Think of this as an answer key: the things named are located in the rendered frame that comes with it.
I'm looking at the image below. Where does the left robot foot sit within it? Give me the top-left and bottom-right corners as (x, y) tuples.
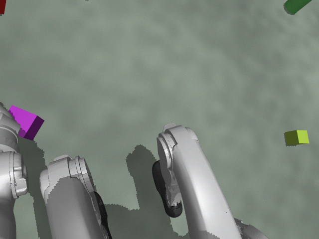
(94, 191), (112, 239)

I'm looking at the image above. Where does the left robot arm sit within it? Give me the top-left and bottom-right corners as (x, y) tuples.
(0, 104), (29, 239)

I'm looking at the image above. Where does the right robot foot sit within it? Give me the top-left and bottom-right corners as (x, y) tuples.
(152, 160), (182, 218)

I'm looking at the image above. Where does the right robot hand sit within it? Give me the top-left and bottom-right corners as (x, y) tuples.
(234, 218), (269, 239)

